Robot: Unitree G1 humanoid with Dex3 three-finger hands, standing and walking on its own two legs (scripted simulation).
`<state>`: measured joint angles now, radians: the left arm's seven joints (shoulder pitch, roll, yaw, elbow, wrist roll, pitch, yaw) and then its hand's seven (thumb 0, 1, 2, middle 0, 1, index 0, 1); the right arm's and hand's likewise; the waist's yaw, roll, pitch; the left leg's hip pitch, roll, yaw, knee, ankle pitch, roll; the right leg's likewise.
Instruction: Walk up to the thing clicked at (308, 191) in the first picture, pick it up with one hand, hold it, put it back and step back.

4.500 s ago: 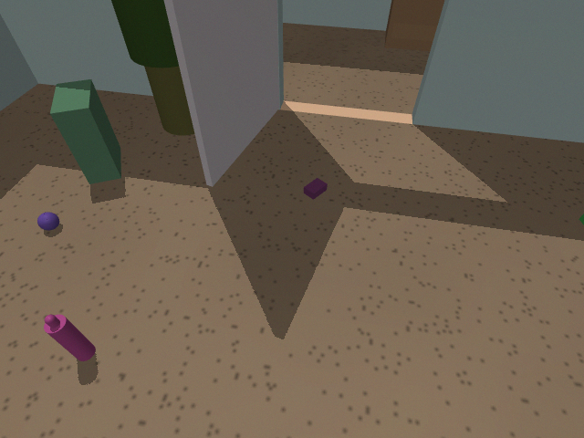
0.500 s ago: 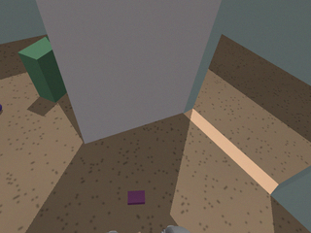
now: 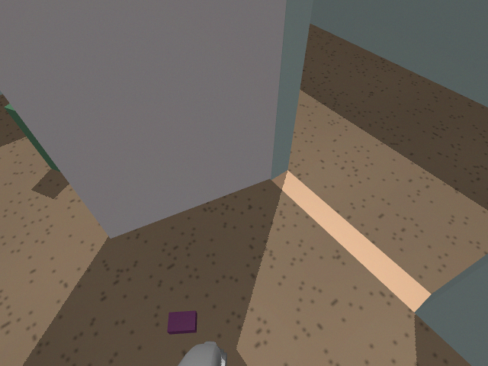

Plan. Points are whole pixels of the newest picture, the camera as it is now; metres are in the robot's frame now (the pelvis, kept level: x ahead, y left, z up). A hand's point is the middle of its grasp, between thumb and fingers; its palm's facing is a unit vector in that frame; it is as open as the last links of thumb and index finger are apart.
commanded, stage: walk up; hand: left
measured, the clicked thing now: (182, 322) +0.37 +0.28 -0.73
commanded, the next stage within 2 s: stand in 1.78 s
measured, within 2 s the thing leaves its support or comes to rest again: neither
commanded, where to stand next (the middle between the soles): +0.09 +0.07 m, yaw +5 degrees
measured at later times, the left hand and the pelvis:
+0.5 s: hand out of the picture +0.05 +0.32 -0.14, palm faces +0.14 -0.89 -0.43, open 7.4 cm; pelvis +0.01 +0.03 +0.00, yaw +6 degrees
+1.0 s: hand out of the picture +0.03 +0.32 -0.14, palm faces +0.07 -0.92 -0.38, open 7.4 cm; pelvis +0.00 +0.04 +0.02, yaw +6 degrees
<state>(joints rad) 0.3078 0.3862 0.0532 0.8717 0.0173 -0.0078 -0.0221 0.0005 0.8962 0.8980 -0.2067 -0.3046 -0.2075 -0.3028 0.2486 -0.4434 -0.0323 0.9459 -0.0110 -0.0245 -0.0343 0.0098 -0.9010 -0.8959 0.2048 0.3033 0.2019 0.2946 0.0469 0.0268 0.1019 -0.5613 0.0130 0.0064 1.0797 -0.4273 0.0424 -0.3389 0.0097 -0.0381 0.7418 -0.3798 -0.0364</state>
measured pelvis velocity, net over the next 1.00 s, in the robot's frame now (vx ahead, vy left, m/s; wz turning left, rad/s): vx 0.00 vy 0.04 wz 0.10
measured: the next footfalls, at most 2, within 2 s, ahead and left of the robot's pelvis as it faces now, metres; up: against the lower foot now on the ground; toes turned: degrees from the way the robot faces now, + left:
left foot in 0.34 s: +0.06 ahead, +0.17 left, +0.00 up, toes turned +4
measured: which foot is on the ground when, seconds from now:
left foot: up 0.00-0.32, down 0.34-1.00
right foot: down 0.00-1.00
